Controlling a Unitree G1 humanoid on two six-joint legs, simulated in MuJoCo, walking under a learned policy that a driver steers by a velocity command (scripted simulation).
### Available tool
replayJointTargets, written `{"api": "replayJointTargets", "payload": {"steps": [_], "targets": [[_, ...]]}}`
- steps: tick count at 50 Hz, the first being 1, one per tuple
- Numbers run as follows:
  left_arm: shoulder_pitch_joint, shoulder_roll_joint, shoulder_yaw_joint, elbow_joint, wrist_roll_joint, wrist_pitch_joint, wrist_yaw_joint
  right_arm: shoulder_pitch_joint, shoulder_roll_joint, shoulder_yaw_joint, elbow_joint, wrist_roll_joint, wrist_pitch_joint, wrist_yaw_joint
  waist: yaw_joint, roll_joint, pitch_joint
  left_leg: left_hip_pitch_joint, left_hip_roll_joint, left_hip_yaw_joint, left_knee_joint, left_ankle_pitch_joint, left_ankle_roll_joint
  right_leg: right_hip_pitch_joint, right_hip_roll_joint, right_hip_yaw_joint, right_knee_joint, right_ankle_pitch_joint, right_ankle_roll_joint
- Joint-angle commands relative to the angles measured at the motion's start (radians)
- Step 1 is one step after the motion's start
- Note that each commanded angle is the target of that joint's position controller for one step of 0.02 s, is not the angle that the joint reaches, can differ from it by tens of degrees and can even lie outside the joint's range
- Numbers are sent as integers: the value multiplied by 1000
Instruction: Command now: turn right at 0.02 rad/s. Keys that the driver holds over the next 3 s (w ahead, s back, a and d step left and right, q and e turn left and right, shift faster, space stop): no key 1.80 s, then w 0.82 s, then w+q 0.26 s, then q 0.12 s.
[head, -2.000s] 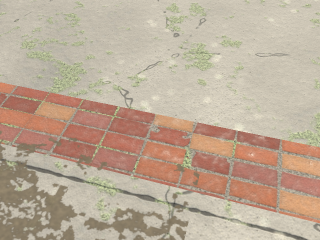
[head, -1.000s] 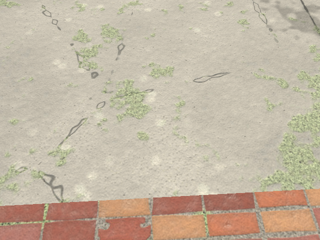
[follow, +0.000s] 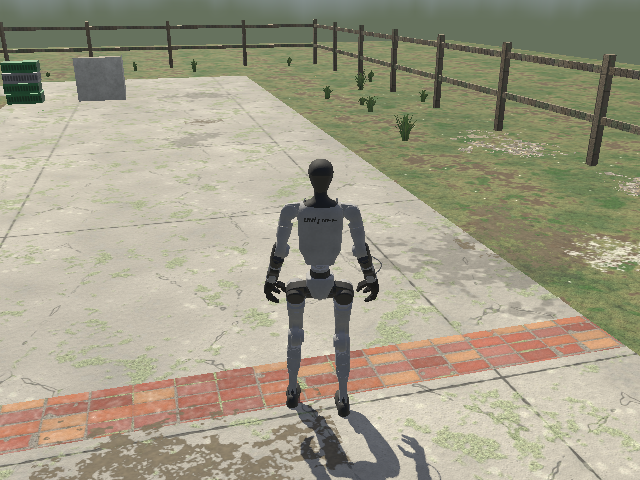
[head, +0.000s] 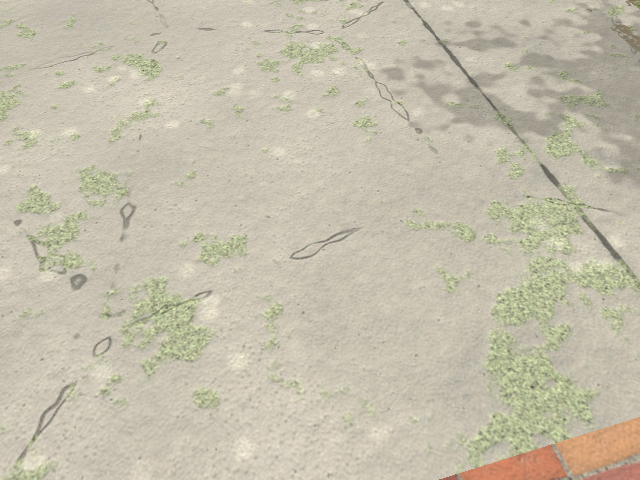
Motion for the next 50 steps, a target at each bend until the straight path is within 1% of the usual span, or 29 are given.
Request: {"api": "replayJointTargets", "payload": {"steps": [1, 7, 14, 25, 36, 50], "targets": [[21, 115, 29, -28, -2, -12, 3, -9, -102, -24, -22, 3, -6, -9, 3, -6, -36, 120, 25, -23, -33, 220, 22, -91, -55, 51, -120, 242, -23], [32, 110, 28, 20, -3, -14, 4, -12, -103, -26, 35, 5, 4, -17, 2, -8, -28, 130, 24, -21, -39, 224, 22, -80, -47, 37, -129, 264, -20], [48, 108, 24, 77, -4, -14, 8, -13, -98, -26, 95, 6, 11, -23, 2, -9, -12, 132, 20, -17, -53, 206, 23, -79, -40, 27, -146, 244, -17], [80, 97, 13, 150, -4, -14, 13, 0, -85, -20, 167, 7, 15, -28, 3, -5, 11, 124, 14, -10, -73, 170, 22, -86, -33, 14, -169, 194, -14], [117, 80, 2, 198, -6, -14, 14, 27, -70, -11, 207, 8, 17, -29, 4, -3, 25, 111, 9, -7, -83, 146, 23, -94, -27, 5, -180, 162, -13], [160, 62, -7, 229, -8, -13, 15, 62, -53, 1, 228, 10, 17, -30, 7, -1, 35, 98, 5, -6, -83, 138, 27, -99, -23, -6, -180, 154, -12]]}}
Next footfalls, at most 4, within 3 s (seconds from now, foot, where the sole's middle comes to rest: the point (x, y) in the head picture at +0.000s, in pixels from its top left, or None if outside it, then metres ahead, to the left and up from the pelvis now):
2.52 right None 0.46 -0.10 -0.77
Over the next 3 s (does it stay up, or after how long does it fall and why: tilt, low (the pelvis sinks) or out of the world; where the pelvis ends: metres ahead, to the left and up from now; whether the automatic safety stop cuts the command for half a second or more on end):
stays up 0.54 0.01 0.00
